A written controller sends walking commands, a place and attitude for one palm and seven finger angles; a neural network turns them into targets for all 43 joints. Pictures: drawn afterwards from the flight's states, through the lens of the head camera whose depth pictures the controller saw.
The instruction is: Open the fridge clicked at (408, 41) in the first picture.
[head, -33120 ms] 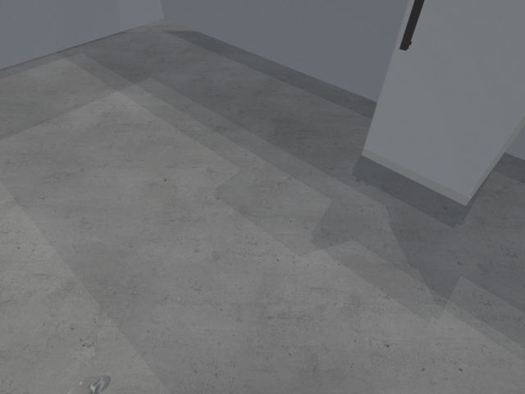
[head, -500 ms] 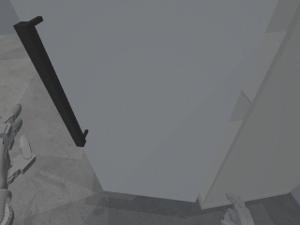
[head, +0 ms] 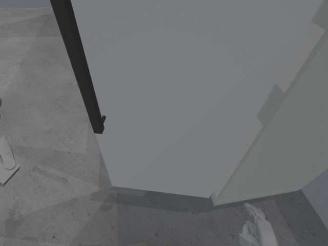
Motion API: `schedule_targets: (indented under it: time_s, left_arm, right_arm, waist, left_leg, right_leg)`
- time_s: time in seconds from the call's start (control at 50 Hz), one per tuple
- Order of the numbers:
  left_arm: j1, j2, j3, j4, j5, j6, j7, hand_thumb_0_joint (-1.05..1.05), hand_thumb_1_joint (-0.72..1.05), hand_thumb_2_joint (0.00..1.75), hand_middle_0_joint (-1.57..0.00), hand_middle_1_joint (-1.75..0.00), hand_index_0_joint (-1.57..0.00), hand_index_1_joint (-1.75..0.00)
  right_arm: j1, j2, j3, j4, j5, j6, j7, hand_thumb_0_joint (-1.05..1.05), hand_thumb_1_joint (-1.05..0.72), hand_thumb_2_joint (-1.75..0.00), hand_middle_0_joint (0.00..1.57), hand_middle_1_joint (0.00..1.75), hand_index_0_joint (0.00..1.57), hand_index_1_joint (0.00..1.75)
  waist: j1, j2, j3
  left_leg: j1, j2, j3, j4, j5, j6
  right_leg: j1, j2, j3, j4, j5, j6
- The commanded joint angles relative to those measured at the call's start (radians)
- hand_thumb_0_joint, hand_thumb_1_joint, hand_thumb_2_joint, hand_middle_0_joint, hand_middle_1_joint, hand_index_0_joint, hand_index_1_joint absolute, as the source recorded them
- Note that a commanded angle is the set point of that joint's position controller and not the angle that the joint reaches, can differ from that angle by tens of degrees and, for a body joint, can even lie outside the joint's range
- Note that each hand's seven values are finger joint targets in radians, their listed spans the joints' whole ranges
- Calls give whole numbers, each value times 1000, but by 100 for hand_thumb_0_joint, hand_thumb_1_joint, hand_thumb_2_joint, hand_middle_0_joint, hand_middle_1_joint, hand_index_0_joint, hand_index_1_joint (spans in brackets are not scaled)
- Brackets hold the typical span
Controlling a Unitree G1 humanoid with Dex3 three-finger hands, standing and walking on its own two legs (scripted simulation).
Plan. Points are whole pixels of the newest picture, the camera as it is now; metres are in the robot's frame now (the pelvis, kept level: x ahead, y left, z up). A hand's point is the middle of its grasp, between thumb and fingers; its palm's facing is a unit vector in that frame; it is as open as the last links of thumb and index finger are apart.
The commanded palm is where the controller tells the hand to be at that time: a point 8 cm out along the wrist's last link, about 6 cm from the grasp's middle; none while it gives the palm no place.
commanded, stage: step back with the hand held close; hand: left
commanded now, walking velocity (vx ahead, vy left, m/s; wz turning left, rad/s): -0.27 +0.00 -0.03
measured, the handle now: (87, 73) +0.50 +0.26 +0.15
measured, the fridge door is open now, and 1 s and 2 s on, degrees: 73 73 73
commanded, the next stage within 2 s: stop stepping back and stand still in 0.48 s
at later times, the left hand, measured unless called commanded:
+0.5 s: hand out of the picture +0.07 +0.28 +0.17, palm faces +0.57 -0.70 -0.43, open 7.4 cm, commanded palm +0.00 +0.31 +0.19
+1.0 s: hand out of the picture -0.02 +0.27 +0.20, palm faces +0.44 -0.81 -0.38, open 7.4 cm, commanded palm -0.08 +0.31 +0.19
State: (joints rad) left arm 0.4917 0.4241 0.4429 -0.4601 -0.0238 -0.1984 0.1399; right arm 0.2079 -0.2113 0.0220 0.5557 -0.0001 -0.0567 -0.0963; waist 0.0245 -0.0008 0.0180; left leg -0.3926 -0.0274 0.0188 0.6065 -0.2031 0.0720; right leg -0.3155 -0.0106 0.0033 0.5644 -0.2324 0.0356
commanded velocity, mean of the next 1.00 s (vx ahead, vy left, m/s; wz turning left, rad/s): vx -0.10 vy -0.04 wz -0.08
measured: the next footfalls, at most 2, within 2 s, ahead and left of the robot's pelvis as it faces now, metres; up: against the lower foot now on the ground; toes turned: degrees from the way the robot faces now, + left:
left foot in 0.64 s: -0.06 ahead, +0.12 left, +0.00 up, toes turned +8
right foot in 1.02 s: -0.22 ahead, -0.07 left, +0.00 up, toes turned -5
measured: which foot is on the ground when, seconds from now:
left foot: down 0.00-0.48, up 0.50-0.62, down 0.64-1.00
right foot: down 0.00-0.62, up 0.64-1.00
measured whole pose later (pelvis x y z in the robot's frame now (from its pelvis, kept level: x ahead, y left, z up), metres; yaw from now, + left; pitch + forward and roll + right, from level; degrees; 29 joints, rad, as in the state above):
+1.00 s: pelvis -0.22 +0.01 +0.02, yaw +0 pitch +1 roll -1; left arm 0.52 0.47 0.40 -0.56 -0.05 -0.12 0.18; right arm 0.25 -0.12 0.05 0.61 -0.02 -0.12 -0.05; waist -0.01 -0.07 -0.09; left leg -0.40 0.06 0.12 0.42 -0.25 -0.04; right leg -0.07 0.06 -0.11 0.43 -0.45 -0.07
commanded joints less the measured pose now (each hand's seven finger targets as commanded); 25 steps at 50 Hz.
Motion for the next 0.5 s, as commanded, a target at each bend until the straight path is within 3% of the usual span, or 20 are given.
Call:
schedule_targets:
  time_s: [0.0,0.06,0.08,0.16,0.18,0.22,0.32,0.36,0.38,0.4,0.42,0.44,0.46,0.48]
  left_arm:
    - [-88,139,82,-227,14,-80,14,0,90,90,-20,-30,-20,-30]
    - [-148,172,101,-282,23,-97,20,0,90,90,-20,-30,-20,-30]
    - [-140,153,83,-274,20,-99,22,0,90,90,-20,-30,-20,-30]
    - [-106,192,126,-297,13,-121,34,0,90,90,-20,-30,-20,-30]
    - [-82,177,118,-287,11,-125,33,0,90,90,-20,-30,-20,-30]
    - [-57,176,133,-275,7,-133,31,0,90,90,-20,-30,-20,-30]
    - [-89,141,125,-201,14,-134,21,0,90,90,-20,-30,-20,-30]
    - [-104,165,141,-208,16,-137,18,0,90,90,-20,-30,-20,-30]
    - [-81,169,141,-202,9,-134,17,0,90,90,-20,-30,-20,-30]
    - [-73,180,144,-226,4,-134,15,0,90,90,-20,-30,-20,-30]
    - [-62,192,144,-240,0,-133,14,0,90,90,-20,-30,-20,-30]
    - [-53,213,147,-248,-6,-128,21,0,90,90,-20,-30,-20,-30]
    - [-53,232,151,-244,-12,-116,32,0,90,90,-20,-30,-20,-30]
    - [-62,218,122,-245,-15,-96,35,0,90,90,-20,-30,-20,-30]
  right_arm:
    - [-87,-162,-68,-142,0,-67,-8,0,-90,-90,20,30,20,30]
    - [-96,-164,-70,-132,-9,-86,-11,0,-90,-90,20,30,20,30]
    - [-93,-150,-63,-128,-9,-91,-11,0,-90,-90,20,30,20,30]
    - [-79,-143,-65,-110,-13,-113,-8,0,-90,-90,20,30,20,30]
    - [-80,-134,-60,-110,-12,-115,-7,0,-90,-90,20,30,20,30]
    - [-75,-138,-64,-108,-10,-119,-3,0,-90,-90,20,30,20,30]
    - [-84,-155,-78,-104,-8,-124,-3,0,-90,-90,20,30,20,30]
    - [-95,-155,-86,-110,-7,-124,-2,0,-90,-90,20,30,20,30]
    - [-89,-143,-85,-110,-6,-122,1,0,-90,-90,20,30,20,30]
    - [-88,-134,-88,-115,-3,-120,6,0,-90,-90,20,30,20,30]
    - [-90,-121,-87,-110,0,-115,11,0,-90,-90,20,30,20,30]
    - [-77,-109,-84,-82,1,-104,19,0,-90,-90,20,30,20,30]
    - [-70,-105,-90,-46,-8,-87,31,0,-90,-90,20,30,20,30]
    - [-82,-85,-79,-33,-14,-66,41,0,-90,-90,20,30,20,30]
  waist:
    - [-12,68,-81]
    - [-13,78,-66]
    - [-15,77,-63]
    - [-13,93,-119]
    - [-14,97,-120]
    - [-12,86,-129]
    - [-5,152,-90]
    - [1,158,-106]
    - [0,95,-113]
    - [-2,30,-123]
    - [-9,-51,-115]
    - [-15,-144,-109]
    - [-17,-207,-121]
    - [-19,-251,-97]
  left_leg:
    - [-339,155,-197,-288,-505,37]
    - [-291,129,-184,-251,-528,22]
    - [-267,121,-182,-239,-504,16]
    - [-166,103,-170,-197,-412,-2]
    - [-170,108,-168,-197,-409,0]
    - [-195,118,-167,-199,-429,1]
    - [-404,201,-214,-296,-582,32]
    - [-401,208,-203,-277,-574,34]
    - [-361,191,-176,-231,-529,23]
    - [-284,148,-121,-141,-474,-1]
    - [-178,93,-65,-7,-433,-33]
    - [-20,28,-10,235,-353,-76]
    - [105,-5,8,477,-304,-102]
    - [107,6,-25,626,-322,-104]
  right_leg:
    - [287,11,64,41,-21,-36]
    - [191,-1,98,-32,-162,-52]
    - [157,-11,100,-40,-168,-59]
    - [106,-15,127,-54,-97,-72]
    - [108,-12,126,-44,-78,-68]
    - [123,-5,130,-27,-70,-66]
    - [239,56,92,141,-79,-48]
    - [235,60,113,157,-77,-58]
    - [191,38,138,126,-86,-71]
    - [99,-1,211,46,-114,-95]
    - [-51,-71,329,-90,-206,-128]
    - [-263,-194,486,-265,-366,-179]
    - [-408,-314,607,-405,-460,-236]
    - [-430,-336,574,-440,-456,-248]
